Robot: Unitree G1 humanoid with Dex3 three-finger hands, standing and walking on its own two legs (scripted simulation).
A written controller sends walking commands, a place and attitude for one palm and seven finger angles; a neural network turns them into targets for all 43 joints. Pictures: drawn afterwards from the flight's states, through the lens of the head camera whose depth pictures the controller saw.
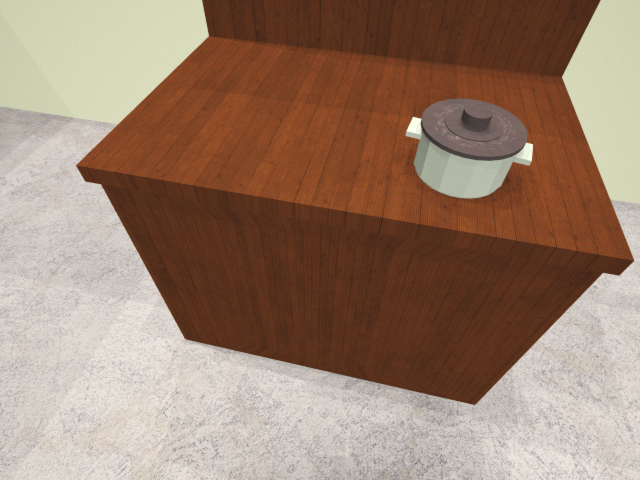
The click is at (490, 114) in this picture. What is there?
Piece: lid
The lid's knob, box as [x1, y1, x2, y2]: [461, 103, 492, 127]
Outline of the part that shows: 466,105 461,117 464,123 473,127 484,127 489,123 492,115 492,110 485,105 477,103 471,103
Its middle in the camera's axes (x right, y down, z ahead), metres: +0.27 -0.21 +0.66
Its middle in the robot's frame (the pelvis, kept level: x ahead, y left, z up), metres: +0.66 -0.23 +0.12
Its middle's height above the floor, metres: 0.89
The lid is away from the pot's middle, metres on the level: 0.00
